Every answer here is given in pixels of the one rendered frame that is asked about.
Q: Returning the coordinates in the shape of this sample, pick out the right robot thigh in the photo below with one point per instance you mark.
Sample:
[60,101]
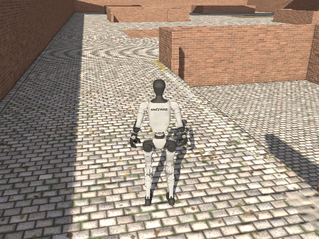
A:
[170,152]

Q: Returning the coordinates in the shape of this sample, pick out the robot left hand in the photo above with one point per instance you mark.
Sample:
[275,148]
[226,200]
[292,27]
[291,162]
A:
[135,141]

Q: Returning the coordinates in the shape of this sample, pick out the humanoid robot torso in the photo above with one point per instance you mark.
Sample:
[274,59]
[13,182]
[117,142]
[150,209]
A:
[159,121]

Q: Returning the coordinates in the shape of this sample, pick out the right robot upper arm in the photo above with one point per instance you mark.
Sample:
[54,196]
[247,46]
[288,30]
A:
[177,113]

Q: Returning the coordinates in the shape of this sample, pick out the left robot upper arm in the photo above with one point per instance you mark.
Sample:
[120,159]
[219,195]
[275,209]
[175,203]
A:
[141,113]

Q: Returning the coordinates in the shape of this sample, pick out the robot right forearm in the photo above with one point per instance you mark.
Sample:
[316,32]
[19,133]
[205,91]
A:
[182,131]

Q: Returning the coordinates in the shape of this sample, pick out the robot right hand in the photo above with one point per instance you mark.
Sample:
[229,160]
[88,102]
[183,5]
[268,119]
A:
[180,139]

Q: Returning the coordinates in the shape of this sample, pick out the robot left forearm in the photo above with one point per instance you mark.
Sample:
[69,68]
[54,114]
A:
[135,131]

